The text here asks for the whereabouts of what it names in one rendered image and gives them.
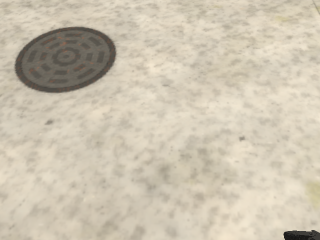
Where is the right robot hand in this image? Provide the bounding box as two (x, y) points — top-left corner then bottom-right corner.
(283, 230), (320, 240)

